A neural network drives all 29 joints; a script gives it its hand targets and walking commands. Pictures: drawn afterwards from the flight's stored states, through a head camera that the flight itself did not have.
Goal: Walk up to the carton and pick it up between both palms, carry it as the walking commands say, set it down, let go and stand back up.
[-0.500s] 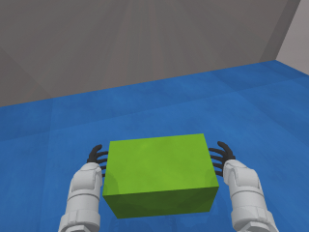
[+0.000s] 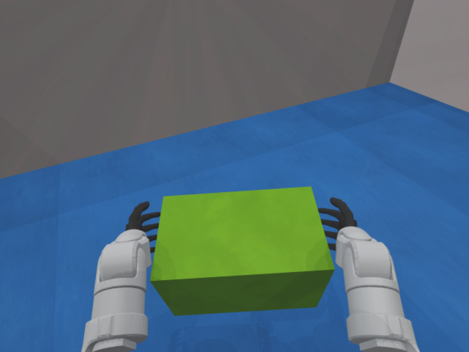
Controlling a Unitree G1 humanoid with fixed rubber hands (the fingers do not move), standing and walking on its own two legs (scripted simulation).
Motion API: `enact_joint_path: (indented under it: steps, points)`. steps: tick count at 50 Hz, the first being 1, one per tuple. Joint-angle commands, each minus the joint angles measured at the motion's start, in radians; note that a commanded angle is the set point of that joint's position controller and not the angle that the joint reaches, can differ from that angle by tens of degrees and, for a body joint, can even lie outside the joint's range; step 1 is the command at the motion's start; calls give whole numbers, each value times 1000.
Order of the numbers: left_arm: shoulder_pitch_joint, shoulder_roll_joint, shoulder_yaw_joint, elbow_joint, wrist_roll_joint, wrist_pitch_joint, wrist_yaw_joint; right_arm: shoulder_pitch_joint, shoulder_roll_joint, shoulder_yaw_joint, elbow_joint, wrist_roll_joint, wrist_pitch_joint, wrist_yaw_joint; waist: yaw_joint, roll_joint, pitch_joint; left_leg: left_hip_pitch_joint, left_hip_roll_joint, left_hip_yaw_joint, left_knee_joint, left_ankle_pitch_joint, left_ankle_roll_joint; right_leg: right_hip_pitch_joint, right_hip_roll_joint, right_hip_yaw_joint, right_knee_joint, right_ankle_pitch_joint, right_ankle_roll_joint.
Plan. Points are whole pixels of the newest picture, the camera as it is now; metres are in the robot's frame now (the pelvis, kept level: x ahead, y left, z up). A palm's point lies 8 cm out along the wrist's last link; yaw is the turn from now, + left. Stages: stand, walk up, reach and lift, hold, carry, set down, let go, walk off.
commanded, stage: carry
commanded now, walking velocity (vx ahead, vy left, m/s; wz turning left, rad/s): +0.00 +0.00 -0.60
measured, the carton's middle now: (241, 252) +0.32 +0.03 +0.01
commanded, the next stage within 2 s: none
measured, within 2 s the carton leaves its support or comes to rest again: neither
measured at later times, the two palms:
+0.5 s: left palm (177, 220) +0.30 +0.13 +0.11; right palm (400, 252) +0.26 -0.23 +0.10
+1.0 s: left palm (181, 228) +0.29 +0.13 +0.11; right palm (407, 259) +0.25 -0.23 +0.10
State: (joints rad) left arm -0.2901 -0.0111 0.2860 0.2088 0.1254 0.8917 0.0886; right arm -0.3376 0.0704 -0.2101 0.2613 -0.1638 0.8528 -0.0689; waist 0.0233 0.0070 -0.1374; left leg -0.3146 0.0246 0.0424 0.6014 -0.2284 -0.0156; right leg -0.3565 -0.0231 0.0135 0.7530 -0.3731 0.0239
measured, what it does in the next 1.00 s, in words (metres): steps on the spot: left foot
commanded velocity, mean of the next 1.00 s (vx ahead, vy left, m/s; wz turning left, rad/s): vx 0.00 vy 0.00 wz -0.05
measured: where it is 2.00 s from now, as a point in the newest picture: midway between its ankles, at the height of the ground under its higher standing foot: outside the picture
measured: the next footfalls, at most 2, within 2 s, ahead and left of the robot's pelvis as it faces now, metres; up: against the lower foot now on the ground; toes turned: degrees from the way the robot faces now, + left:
left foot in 0.30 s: +0.08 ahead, +0.10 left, +0.00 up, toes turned -13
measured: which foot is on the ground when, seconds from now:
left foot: down 0.00-0.06, up 0.08-0.28, down 0.30-1.00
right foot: down 0.00-1.00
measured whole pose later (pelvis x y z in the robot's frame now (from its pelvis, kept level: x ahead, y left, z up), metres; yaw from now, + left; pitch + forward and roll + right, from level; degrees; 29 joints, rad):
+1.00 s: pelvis -0.04 -0.01 -0.01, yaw -8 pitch -3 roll +2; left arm -0.53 0.02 0.25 0.17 0.06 1.30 0.19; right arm -0.54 -0.04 -0.19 0.17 -0.10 1.29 -0.14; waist 0.00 0.01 -0.07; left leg -0.37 0.03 0.11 0.70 -0.28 0.01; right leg -0.44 -0.01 -0.03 0.74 -0.26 -0.04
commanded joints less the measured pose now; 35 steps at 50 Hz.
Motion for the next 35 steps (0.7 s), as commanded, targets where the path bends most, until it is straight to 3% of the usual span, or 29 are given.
enact_joint_path:
  steps: [1, 2, 3, 4, 5, 6, 7, 9, 11, 12, 13, 14, 15, 16, 17, 18, 19, 20, 22, 24, 25, 26, 27, 29, 31, 32, 33, 34, 35]
  points:
    - [-1036, -921, -814, -220, -529, 91, -380, -880, 845, 675, -302, 421, 104, 301, -33, 136, -251, -80, 253, -69, -122, -144, 74, -32, -10, -56, 8, 18, 13]
    - [-918, -942, -776, -191, -512, 129, -384, -744, 871, 635, -249, 399, 140, 302, -20, 108, -240, -97, 225, -23, -27, -116, 37, 12, -20, -17, -54, 61, 0]
    - [-855, -941, -759, -197, -519, 157, -385, -686, 890, 622, -236, 398, 170, 293, -12, -13, -249, -156, 177, 41, 120, -103, -3, 73, -73, 62, -173, 156, -19]
    - [-1016, -907, -759, -189, -553, 177, -385, -883, 862, 623, -282, 441, 186, 293, -5, -309, -177, -333, 3, 150, 324, -333, -76, 50, -282, 444, -422, 165, -88]
    - [-1026, -947, -750, -195, -555, 203, -379, -935, 905, 647, -321, 476, 209, 290, -15, -330, -169, -327, 25, 51, 472, -356, -63, 5, -318, 489, -468, 89, -135]
    - [-887, -950, -687, -102, -520, 242, -362, -956, 886, 651, -352, 528, 242, 296, -19, -238, -189, -254, 30, 22, 503, -319, -49, -58, -297, 446, -485, -25, -143]
    - [-880, -980, -681, -154, -528, 257, -355, -1026, 916, 681, -437, 568, 248, 296, -20, -200, -183, -251, 33, 10, 479, -261, -56, -48, -262, 391, -489, -81, -137]
    - [-968, -986, -677, -250, -553, 280, -336, -1060, 964, 671, -401, 612, 288, 297, -13, -238, -230, -192, -4, 53, 371, -237, -58, -10, -198, 288, -453, -21, -126]
    - [-1265, -931, -686, -310, -600, 286, -302, -1303, 929, 665, -404, 682, 308, 286, -15, -230, -255, -159, -31, 73, 221, -240, -55, 58, -181, 282, -358, 244, -156]
    - [-944, -985, -620, -283, -522, 331, -294, -984, 992, 599, -332, 619, 363, 299, -15, -228, -294, -110, -47, 92, 176, -190, -49, 59, -198, 272, -328, 334, -152]
    - [-1060, -965, -640, -299, -541, 333, -288, -1061, 980, 592, -327, 642, 366, 301, -19, -221, -338, -54, -33, 85, 43, -134, -30, 93, -181, 223, -271, 366, -157]
    - [-1024, -984, -633, -259, -536, 350, -283, -1031, 962, 574, -329, 627, 377, 298, -28, -95, -368, 65, -34, 90, -66, -10, -18, 44, -171, 208, -190, 442, -147]
    - [-971, -990, -633, -272, -521, 361, -279, -935, 982, 561, -299, 599, 387, 302, -31, -49, -409, 209, 55, -26, -139, 54, -4, -27, -121, 135, -84, 369, -110]
    - [-869, -1041, -633, -260, -502, 369, -276, -831, 1002, 545, -309, 584, 393, 311, -31, 84, -431, 353, 218, -219, -196, 198, 43, -196, -43, 75, 9, 137, -63]
    - [-952, -1064, -673, -337, -528, 371, -279, -852, 1024, 562, -351, 583, 382, 315, -31, 192, -330, 292, 355, -351, -228, 325, 138, -280, 22, -20, 114, -96, -20]
    - [-1375, -1024, -735, -385, -608, 345, -278, -1279, 975, 608, -408, 655, 356, 308, -34, 180, -334, 237, 371, -294, -202, 319, 181, -238, -18, -27, 129, -141, -23]
    - [-1361, -1014, -718, -333, -620, 354, -279, -1321, 942, 610, -440, 661, 362, 292, -29, 109, -374, 228, 333, -265, -154, 315, 174, -197, 0, -34, 70, -126, -25]
    - [-1226, -1045, -719, -351, -624, 368, -284, -1058, 960, 549, -345, 594, 384, 293, -28, 169, -357, 150, 294, -182, -141, 249, 152, -135, 7, -60, 39, -69, -30]
    - [-1310, -1057, -710, -292, -640, 373, -290, -1171, 929, 532, -355, 586, 385, 277, -22, 114, -352, 29, 210, -119, -118, 190, 110, 28, 10, -48, -104, 108, -62]
    - [-1135, -1038, -661, -168, -616, 393, -305, -1030, 896, 492, -280, 542, 396, 272, -21, 95, -402, 9, 138, -35, -25, 145, 46, 108, -84, 53, -182, 281, -82]
    - [-1185, -1015, -667, -211, -615, 386, -309, -1033, 926, 506, -256, 540, 398, 276, -28, -23, -411, -25, 89, 3, 31, 4, 22, 116, -159, 155, -248, 293, -98]
    - [-1326, -999, -652, -206, -625, 373, -310, -1272, 930, 548, -324, 593, 386, 261, -25, -135, -339, -40, 43, 5, 42, -104, 15, 85, -200, 237, -339, 150, -123]
    - [-1074, -1060, -621, -155, -588, 403, -317, -1043, 978, 522, -308, 555, 408, 267, -28, -146, -298, -65, 32, 4, 45, -110, 13, 58, -202, 234, -390, 64, -127]
    - [-1000, -1029, -572, -95, -534, 397, -318, -1043, 985, 544, -291, 562, 408, 274, -25, -195, -245, -19, 30, 9, 71, -108, 14, -49, -193, 221, -448, -111, -127]
    - [-1049, -1052, -583, -110, -549, 396, -320, -1113, 1001, 542, -302, 579, 402, 287, -32, -91, -266, 82, 26, -5, 3, -24, 30, -115, -154, 161, -429, -79, -108]
    - [-953, -1059, -566, -106, -536, 404, -323, -1007, 1010, 530, -300, 562, 414, 290, -37, -123, -298, 117, 43, -2, -18, 4, 36, -122, -123, 113, -394, -55, -93]
    - [-1034, -1062, -606, -173, -566, 390, -324, -991, 1015, 527, -280, 559, 399, 293, -34, -69, -313, 152, 39, -12, -19, -31, 36, -134, -102, 90, -362, -58, -93]
    - [-848, -1133, -603, -164, -549, 408, -333, -803, 1027, 480, -307, 508, 409, 296, -33, 1, -262, 115, 69, -46, -88, -92, 32, -138, -91, 90, -342, -47, -89]
    - [-1015, -1119, -612, -227, -559, 384, -331, -977, 1054, 525, -353, 544, 394, 294, -28, -11, -277, 92, 96, -88, -139, -81, 49, -106, -72, 52, -282, 15, -83]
